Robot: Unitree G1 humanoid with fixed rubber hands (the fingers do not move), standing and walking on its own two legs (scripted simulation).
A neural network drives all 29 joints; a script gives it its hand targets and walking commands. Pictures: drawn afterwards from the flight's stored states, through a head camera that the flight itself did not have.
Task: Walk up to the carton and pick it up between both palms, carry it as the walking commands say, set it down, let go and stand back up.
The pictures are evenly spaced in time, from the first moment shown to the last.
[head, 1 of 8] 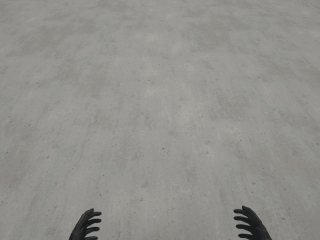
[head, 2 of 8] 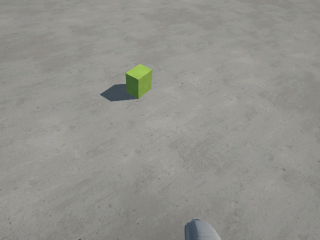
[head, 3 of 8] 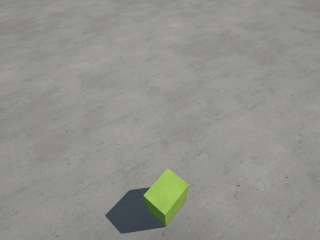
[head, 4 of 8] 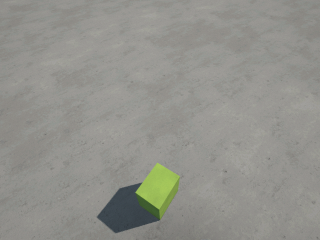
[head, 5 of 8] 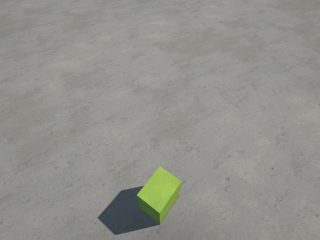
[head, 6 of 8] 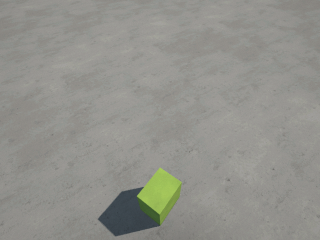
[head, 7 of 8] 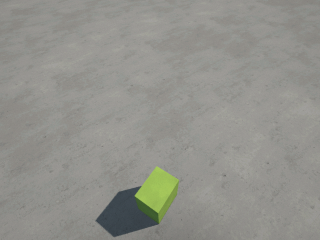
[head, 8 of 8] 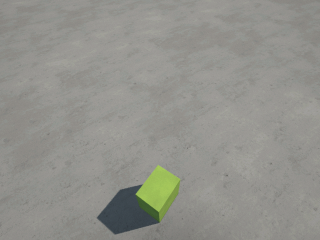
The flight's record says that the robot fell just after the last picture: no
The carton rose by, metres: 0.00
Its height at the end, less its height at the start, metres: +0.00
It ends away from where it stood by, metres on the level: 0.00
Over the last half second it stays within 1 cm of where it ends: yes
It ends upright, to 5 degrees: yes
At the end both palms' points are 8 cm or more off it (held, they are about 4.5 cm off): yes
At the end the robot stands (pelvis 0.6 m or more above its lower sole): yes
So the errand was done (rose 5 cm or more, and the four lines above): no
